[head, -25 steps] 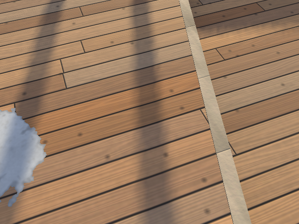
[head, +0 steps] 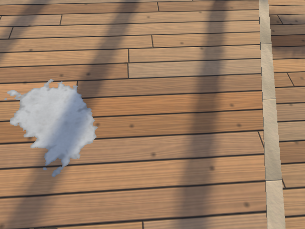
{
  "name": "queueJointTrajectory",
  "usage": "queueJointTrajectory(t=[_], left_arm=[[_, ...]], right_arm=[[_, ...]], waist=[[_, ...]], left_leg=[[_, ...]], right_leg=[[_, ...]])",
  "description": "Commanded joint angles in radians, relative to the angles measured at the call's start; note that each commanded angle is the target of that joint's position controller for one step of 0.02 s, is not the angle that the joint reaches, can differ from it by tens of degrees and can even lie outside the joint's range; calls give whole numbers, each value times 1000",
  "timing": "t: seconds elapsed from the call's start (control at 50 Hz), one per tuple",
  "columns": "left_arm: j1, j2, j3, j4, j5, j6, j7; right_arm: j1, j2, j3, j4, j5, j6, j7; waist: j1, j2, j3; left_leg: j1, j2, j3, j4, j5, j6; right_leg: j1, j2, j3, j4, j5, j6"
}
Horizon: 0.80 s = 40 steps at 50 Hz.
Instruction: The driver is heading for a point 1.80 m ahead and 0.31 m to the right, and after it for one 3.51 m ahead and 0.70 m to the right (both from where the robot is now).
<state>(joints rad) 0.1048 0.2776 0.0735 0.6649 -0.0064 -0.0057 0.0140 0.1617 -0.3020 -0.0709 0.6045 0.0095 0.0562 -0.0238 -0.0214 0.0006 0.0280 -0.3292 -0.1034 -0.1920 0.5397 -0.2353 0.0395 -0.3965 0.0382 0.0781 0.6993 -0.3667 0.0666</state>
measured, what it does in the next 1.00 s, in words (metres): steps on the spot, turning right: right foot, then left foot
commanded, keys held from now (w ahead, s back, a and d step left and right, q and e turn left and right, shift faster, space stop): no key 0.22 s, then e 0.56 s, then w+e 0.18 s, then w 0.04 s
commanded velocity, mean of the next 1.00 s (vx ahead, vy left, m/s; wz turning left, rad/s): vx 0.04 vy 0.00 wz -0.21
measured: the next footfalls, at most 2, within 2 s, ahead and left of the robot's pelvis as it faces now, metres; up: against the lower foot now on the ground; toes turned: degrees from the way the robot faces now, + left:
right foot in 0.06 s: +0.06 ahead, -0.13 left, +0.00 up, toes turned +5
left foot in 0.36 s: +0.01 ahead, +0.13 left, +0.00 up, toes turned -2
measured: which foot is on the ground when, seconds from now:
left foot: down 0.00-0.06, up 0.08-0.34, down 0.36-0.66, up 0.68-1.00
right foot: up 0.00-0.04, down 0.06-0.40, up 0.42-0.64, down 0.66-1.00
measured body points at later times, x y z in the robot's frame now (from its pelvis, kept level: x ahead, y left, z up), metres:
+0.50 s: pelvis -0.01 +0.00 +0.00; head +0.01 +0.00 +0.44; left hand +0.13 +0.27 -0.11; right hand +0.12 -0.27 -0.10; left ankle -0.03 +0.13 -0.74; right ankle +0.00 -0.12 -0.72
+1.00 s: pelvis -0.01 -0.04 +0.01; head +0.01 -0.07 +0.46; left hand +0.19 +0.19 -0.07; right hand +0.08 -0.35 -0.09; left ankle +0.08 +0.12 -0.69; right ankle -0.02 -0.11 -0.74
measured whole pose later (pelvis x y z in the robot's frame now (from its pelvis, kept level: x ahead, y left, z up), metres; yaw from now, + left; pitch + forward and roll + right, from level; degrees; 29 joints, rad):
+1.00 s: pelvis -0.01 -0.04 +0.01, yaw -18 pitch +2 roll +3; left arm 0.28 0.29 0.04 0.61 -0.01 0.00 0.03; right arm 0.13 -0.30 -0.08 0.69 0.01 -0.03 -0.02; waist 0.03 0.00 0.00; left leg -0.47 -0.01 -0.09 0.79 -0.28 -0.07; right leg -0.25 0.08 0.15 0.41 -0.19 -0.09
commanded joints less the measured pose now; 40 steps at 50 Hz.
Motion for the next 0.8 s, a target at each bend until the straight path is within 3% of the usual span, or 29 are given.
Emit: queueJointTrajectory(t=[0.02,0.04,0.06,0.08,0.1,0.12,0.14,0.18,0.22,0.26,0.3,0.34,0.36,0.38,0.4,0.44,0.48,0.52,0.56,0.62,0.64,0.66,0.68,0.7,0.72,0.74,0.76,0.78,0.8], left_arm=[[26,85,24,-61,-1,-30,-14],[46,86,25,-54,8,-33,-16],[58,131,31,-64,29,-33,-12],[17,201,39,-68,51,-25,-12],[25,145,29,-72,56,-30,-12],[13,129,22,-76,41,-32,-8],[-7,125,21,-75,28,-30,-4],[-32,99,8,-70,9,-28,-2],[-32,80,0,-60,15,-19,-2],[-12,70,-5,-44,15,-10,-9],[33,114,7,-31,2,4,-12],[61,137,11,-26,-19,5,-12],[74,137,9,-28,-14,-5,-15],[69,110,1,-49,-2,-20,-23],[32,83,-8,-57,-5,-25,-23],[3,109,4,-67,-8,-14,-19],[22,108,13,-76,-8,4,-17],[23,89,13,-91,-15,16,-24],[37,73,8,-94,-19,24,-33],[98,82,18,-85,-23,34,-49],[124,90,25,-77,-17,36,-46],[146,144,42,-86,-8,34,-35],[151,290,69,-123,3,24,-26],[209,249,50,-124,40,3,-35],[165,222,38,-124,41,-13,-36],[118,207,36,-125,21,-16,-28],[78,194,31,-130,3,-10,-18],[57,187,23,-136,-3,-4,-9],[67,179,18,-134,-5,2,-2]], right_arm=[[-55,-150,-39,-74,8,-6,-1],[-48,-129,-32,-71,13,-6,-4],[-2,-81,-16,-69,-3,-10,-6],[34,-73,-17,-74,-2,-19,-6],[9,-144,-38,-71,-15,-29,-9],[8,-191,-58,-57,-6,-29,-8],[20,-177,-60,-33,-2,-23,-9],[34,-116,-46,-12,-2,-9,-9],[29,-55,-23,-10,-1,-8,-5],[-11,13,6,-16,-14,-15,0],[-7,-18,-5,-5,-6,-20,2],[37,-64,-19,17,-7,-27,3],[59,-113,-29,8,-15,-29,-5],[66,-187,-48,13,-26,-26,-15],[71,-163,-50,27,-30,-22,-13],[31,-124,-41,7,-28,-22,-16],[8,-118,-38,-7,-21,-35,-26],[13,-128,-41,-1,-19,-42,-32],[-18,-142,-46,-2,-9,-38,-33],[-54,-144,-48,-4,12,-25,-34],[-33,-128,-44,5,17,-26,-32],[24,-92,-38,18,4,-31,-26],[-19,-31,-13,-44,-43,-35,-27],[-82,-67,-20,-49,-27,-42,-32],[-81,-98,-29,-40,-6,-40,-31],[-67,-108,-34,-20,-9,-38,-32],[-64,-114,-39,-6,-17,-36,-37],[-59,-114,-41,-1,-18,-36,-36],[-35,-104,-39,7,-17,-40,-28]], waist=[[31,163,-138],[44,143,-140],[24,30,-169],[-35,-220,-107],[8,-251,-110],[13,-186,-90],[4,-135,-82],[-1,-111,-65],[2,-135,-79],[27,-182,-98],[41,-206,-93],[22,-180,-83],[20,-122,-107],[48,40,-120],[27,159,-124],[14,191,-60],[11,222,-38],[7,182,-31],[12,162,-46],[44,161,-78],[51,125,-87],[42,-32,-95],[34,-331,-80],[103,-240,-174],[74,-156,-124],[50,-89,-94],[37,-60,-83],[23,-74,-85],[16,-83,-114]], left_leg=[[147,233,-304,-78,297,156],[104,203,-286,-54,236,116],[19,144,-216,51,48,55],[-146,-14,-27,188,-244,-12],[-159,12,1,389,-418,-70],[-185,23,1,534,-391,-96],[-196,26,0,597,-344,-114],[-199,34,-3,605,-268,-135],[-135,54,66,464,-235,-149],[-17,95,126,214,-245,-152],[52,72,161,12,-157,-146],[182,68,157,-201,69,-99],[283,137,102,-175,158,-64],[319,225,45,-99,256,-7],[251,257,12,-122,167,58],[201,327,-57,-177,122,115],[180,396,-82,-167,275,158],[197,432,-68,-148,425,184],[184,410,0,-125,474,163],[138,370,94,-47,392,110],[101,338,137,20,294,74],[-21,264,226,209,85,-3],[-334,97,270,498,-405,-112],[-338,79,101,674,-496,-110],[-359,102,79,739,-425,-103],[-364,121,80,731,-335,-99],[-365,135,76,695,-258,-102],[-320,134,78,675,-202,-108],[-285,122,95,662,-146,-113]], right_leg=[[80,-2,-21,-206,98,-30],[175,-29,-15,-315,224,-50],[289,-175,110,-344,341,-100],[289,-329,307,-368,521,-244],[229,-429,421,-390,528,-371],[224,-407,378,-384,502,-378],[224,-350,305,-370,457,-335],[227,-289,213,-348,473,-287],[230,-231,125,-340,499,-268],[229,-193,105,-330,485,-254],[244,-194,153,-306,456,-260],[189,-187,189,-291,437,-225],[113,-182,192,-278,375,-180],[24,-108,106,-218,278,-127],[20,-34,-1,-139,114,-79],[-47,-17,-53,-15,37,-54],[-87,-34,-66,128,-108,-50],[-133,-63,-63,212,-213,-50],[-82,-68,-95,163,-153,-49],[73,-29,-161,-52,39,-72],[152,-1,-160,-153,123,-92],[278,-67,-4,-253,355,-136],[376,-367,462,-336,657,-326],[358,-434,567,-374,629,-448],[327,-397,472,-362,570,-421],[302,-336,390,-346,493,-362],[287,-296,343,-343,453,-317],[251,-261,305,-346,469,-295],[242,-226,282,-365,365,-288]])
